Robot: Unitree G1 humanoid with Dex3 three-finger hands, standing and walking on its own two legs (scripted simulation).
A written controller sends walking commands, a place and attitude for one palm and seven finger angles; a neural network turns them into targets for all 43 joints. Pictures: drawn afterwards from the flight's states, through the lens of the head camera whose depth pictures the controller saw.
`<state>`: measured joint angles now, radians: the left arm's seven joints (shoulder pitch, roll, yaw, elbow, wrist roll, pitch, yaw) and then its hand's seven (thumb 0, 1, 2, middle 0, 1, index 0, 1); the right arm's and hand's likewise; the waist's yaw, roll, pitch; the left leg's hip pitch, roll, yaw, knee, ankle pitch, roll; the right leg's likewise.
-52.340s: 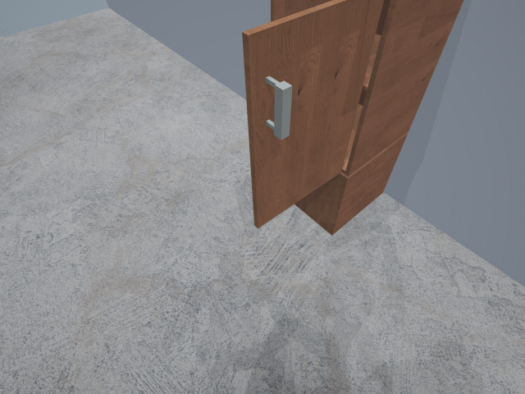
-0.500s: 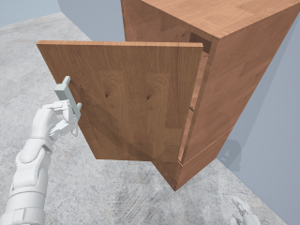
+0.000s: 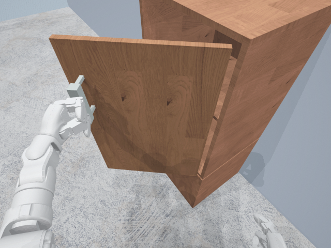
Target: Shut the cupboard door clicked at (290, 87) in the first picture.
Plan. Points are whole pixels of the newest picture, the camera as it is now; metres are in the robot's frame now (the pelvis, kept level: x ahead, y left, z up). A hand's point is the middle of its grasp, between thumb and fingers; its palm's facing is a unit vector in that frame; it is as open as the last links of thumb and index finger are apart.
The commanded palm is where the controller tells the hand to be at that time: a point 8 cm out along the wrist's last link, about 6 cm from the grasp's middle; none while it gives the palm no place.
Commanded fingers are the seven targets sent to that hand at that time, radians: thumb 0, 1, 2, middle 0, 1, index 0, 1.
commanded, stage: push the door shut along its arc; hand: left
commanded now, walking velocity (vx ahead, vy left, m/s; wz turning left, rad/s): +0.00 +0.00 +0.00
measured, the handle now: (84, 99) +0.45 +0.24 +0.11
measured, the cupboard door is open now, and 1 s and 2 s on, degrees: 49 30 17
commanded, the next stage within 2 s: pull the fist back off the door in 1.60 s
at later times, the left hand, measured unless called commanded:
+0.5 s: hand (100, 102) +0.44 +0.20 +0.11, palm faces -0.20 -0.98 -0.01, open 3.1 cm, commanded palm +0.43 +0.24 +0.11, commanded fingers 0.00 0.90 0.90 -1.30 -1.50 -1.30 -1.50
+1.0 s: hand (119, 90) +0.49 +0.16 +0.11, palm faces -0.32 -0.95 +0.00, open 3.1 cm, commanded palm +0.49 +0.20 +0.11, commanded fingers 0.00 0.90 0.90 -1.30 -1.50 -1.30 -1.50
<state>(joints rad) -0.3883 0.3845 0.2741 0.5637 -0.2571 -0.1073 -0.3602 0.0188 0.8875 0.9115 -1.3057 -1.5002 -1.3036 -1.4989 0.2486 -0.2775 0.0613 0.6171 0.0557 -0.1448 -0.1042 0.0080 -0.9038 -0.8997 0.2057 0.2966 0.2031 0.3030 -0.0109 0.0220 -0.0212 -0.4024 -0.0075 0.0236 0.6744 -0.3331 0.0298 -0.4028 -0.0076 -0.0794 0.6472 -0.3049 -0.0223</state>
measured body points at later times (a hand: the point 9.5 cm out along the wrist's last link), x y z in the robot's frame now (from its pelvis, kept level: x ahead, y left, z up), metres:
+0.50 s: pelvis +0.00 +0.01 -0.01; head +0.06 +0.02 +0.44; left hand +0.45 +0.25 +0.11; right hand +0.07 -0.27 -0.12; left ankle +0.01 +0.10 -0.72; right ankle +0.02 -0.11 -0.72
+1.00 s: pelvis +0.00 +0.01 -0.02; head +0.09 +0.02 +0.42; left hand +0.50 +0.21 +0.11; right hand +0.04 -0.27 -0.13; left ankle +0.01 +0.10 -0.72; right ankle +0.02 -0.11 -0.72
